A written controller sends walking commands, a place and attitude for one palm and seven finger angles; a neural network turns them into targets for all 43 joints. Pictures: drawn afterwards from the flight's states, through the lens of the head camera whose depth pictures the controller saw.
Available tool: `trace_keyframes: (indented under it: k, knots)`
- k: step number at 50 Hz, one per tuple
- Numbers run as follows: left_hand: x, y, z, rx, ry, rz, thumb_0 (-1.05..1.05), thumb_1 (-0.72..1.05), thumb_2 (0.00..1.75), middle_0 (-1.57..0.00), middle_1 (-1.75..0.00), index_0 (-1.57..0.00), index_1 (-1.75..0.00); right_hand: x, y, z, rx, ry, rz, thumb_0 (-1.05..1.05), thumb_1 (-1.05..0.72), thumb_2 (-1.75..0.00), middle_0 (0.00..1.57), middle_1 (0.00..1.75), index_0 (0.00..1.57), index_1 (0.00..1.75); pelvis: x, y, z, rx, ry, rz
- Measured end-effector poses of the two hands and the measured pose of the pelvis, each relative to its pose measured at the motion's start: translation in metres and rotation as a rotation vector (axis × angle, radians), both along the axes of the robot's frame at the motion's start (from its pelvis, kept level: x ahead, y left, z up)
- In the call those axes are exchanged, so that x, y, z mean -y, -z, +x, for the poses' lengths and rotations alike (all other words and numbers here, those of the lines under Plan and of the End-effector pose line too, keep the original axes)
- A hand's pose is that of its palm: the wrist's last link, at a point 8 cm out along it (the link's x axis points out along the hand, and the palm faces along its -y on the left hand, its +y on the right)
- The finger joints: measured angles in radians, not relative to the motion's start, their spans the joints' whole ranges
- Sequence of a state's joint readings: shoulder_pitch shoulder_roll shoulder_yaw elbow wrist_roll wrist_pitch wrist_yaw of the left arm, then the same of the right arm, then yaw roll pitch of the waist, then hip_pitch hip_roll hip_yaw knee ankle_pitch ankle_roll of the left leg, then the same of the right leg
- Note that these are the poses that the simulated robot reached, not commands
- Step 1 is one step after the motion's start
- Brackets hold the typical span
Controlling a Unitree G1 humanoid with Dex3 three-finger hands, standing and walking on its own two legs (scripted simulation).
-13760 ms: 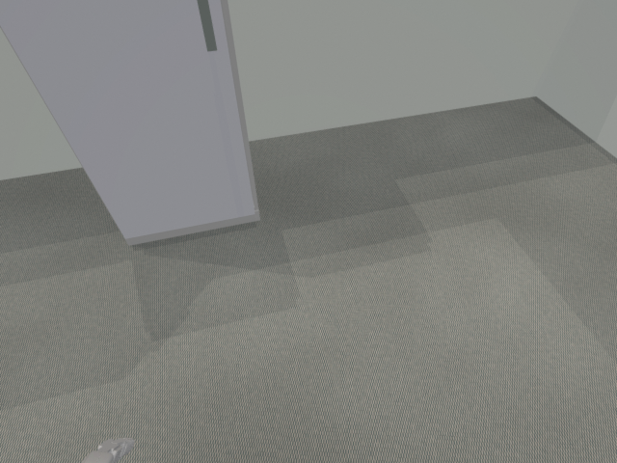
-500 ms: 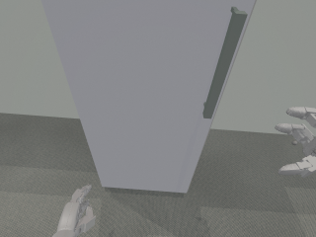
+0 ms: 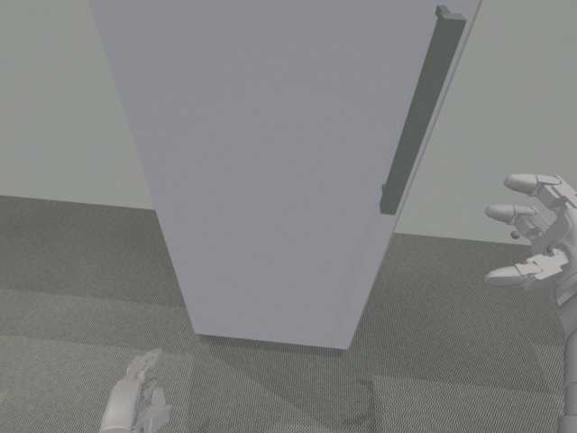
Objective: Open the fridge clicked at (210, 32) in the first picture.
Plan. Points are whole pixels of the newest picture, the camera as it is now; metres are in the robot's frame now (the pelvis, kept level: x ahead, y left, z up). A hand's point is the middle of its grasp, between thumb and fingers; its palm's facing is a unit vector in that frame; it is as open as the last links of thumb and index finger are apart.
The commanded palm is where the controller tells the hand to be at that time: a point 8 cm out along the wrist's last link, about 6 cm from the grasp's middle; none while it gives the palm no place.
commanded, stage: move the hooked fingers beside the handle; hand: right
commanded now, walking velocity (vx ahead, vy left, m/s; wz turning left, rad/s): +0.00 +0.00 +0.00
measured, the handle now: (410, 125) +0.52 -0.16 +0.20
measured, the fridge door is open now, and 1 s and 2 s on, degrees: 0 0 0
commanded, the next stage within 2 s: feel for the door with the fingertips in 1.90 s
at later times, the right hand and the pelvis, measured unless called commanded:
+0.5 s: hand (480, 205) +0.38 -0.24 +0.16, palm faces +0.09 +1.00 +0.00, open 14.0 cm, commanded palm +0.36 -0.28 +0.17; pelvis +0.00 +0.00 +0.00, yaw +0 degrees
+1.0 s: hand (453, 180) +0.44 -0.22 +0.16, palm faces +0.08 +1.00 +0.01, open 14.0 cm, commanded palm +0.41 -0.27 +0.16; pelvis +0.01 +0.00 -0.01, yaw +1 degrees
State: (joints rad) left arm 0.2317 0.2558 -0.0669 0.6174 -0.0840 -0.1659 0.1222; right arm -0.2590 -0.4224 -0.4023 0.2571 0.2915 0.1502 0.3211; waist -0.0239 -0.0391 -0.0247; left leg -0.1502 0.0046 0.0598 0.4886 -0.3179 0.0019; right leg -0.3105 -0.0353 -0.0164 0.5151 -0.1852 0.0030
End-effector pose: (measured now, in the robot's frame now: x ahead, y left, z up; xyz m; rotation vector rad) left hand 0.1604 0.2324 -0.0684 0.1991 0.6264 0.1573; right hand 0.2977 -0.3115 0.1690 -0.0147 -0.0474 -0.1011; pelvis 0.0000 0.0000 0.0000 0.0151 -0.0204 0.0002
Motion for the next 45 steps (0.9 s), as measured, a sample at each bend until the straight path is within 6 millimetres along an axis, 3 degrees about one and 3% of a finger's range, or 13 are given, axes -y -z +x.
trace_keyframes:
  k: [31, 45]
  knots:
    - [-0.018, 0.021, -0.041, -0.169, -0.089, 0.021, 0.01, 0.91, 0.89, -0.20, -0.30, -0.20, -0.30, -0.029, 0.006, 0.074, -0.030, -0.021, 0.017, -0.01, 0.50, -0.30, 0.30, 1.20, 0.30, 1.20, 0.002, 0.002, 0.004, -0.049, -0.013, 0.001]
    - [-0.025, 0.030, -0.058, -0.253, -0.131, 0.027, 0.01, 0.91, 0.89, -0.20, -0.30, -0.20, -0.30, -0.032, 0.010, 0.104, -0.043, -0.017, 0.022, -0.01, 0.50, -0.30, 0.30, 1.20, 0.30, 1.20, 0.002, 0.004, 0.011, -0.078, -0.019, 0.001]
